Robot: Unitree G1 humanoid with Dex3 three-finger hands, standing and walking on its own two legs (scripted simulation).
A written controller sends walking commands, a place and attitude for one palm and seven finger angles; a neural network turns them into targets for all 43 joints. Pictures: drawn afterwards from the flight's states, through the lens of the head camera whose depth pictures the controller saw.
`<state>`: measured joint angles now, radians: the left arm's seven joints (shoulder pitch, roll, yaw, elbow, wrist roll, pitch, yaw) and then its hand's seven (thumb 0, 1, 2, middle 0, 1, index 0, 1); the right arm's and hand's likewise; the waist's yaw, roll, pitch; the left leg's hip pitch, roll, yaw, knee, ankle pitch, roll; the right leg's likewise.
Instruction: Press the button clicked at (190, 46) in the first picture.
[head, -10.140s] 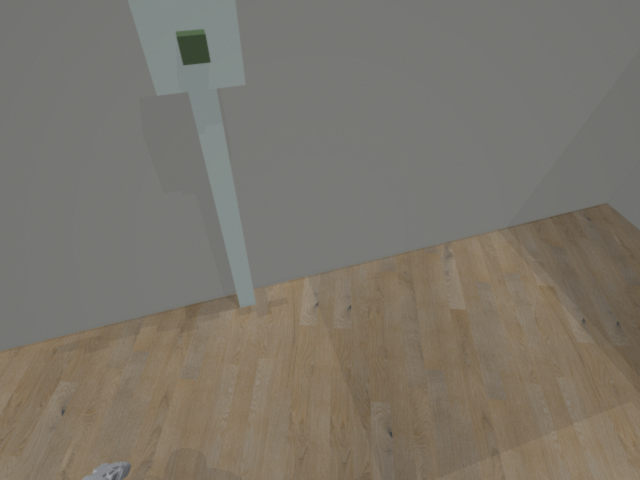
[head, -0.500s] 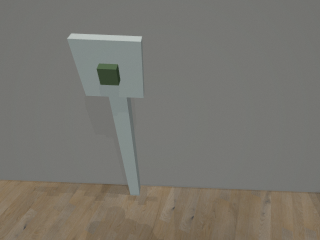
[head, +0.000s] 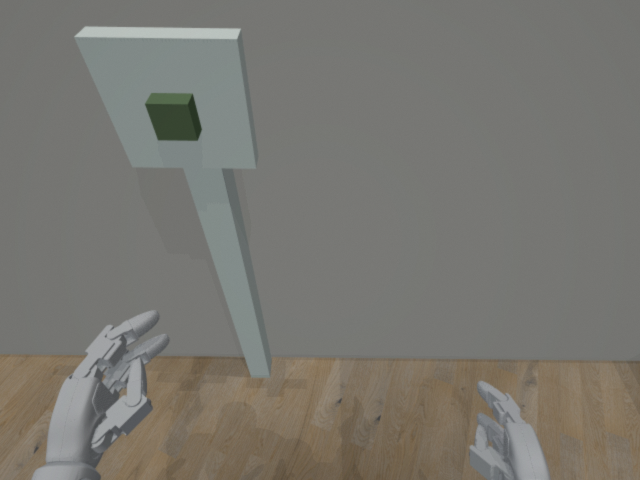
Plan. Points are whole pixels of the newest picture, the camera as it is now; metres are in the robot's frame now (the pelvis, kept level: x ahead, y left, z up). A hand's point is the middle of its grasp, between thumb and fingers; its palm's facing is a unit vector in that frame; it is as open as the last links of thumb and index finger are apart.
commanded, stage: raise the hand and make a fist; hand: left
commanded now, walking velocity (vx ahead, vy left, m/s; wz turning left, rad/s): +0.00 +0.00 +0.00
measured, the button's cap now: (175, 115) +0.50 +0.20 +0.21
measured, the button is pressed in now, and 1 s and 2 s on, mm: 0 0 0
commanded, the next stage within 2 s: aim a knuckle at the button in 1.70 s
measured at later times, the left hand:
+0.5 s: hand (128, 378) +0.22 +0.21 +0.07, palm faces +0.04 -1.00 -0.03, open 3.2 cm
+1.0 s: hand (77, 329) +0.23 +0.23 +0.16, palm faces +0.05 -1.00 -0.07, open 3.1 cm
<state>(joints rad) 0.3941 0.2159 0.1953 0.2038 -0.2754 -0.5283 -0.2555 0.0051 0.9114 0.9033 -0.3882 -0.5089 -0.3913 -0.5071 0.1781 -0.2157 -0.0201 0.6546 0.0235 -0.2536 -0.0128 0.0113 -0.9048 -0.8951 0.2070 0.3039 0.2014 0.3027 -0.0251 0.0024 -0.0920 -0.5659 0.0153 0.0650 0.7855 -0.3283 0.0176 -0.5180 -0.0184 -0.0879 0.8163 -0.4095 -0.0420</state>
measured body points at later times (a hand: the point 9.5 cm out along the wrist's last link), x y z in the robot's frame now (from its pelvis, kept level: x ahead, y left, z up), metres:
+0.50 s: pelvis +0.03 -0.01 +0.00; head +0.04 -0.01 +0.45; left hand +0.21 +0.27 +0.08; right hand +0.20 -0.24 -0.07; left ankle +0.04 +0.11 -0.70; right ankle +0.00 -0.09 -0.70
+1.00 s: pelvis +0.02 +0.02 +0.02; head -0.01 +0.01 +0.47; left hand +0.22 +0.29 +0.16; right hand +0.22 -0.19 -0.03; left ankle +0.04 +0.11 -0.70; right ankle +0.00 -0.09 -0.70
